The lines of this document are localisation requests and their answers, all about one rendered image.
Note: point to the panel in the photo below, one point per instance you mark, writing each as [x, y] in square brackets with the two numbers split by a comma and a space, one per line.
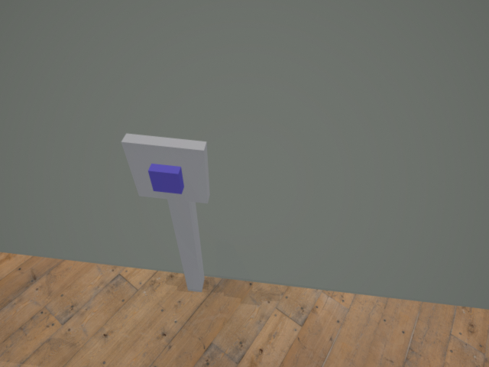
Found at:
[143, 150]

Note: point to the button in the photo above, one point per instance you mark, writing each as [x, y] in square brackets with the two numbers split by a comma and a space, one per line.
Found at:
[166, 178]

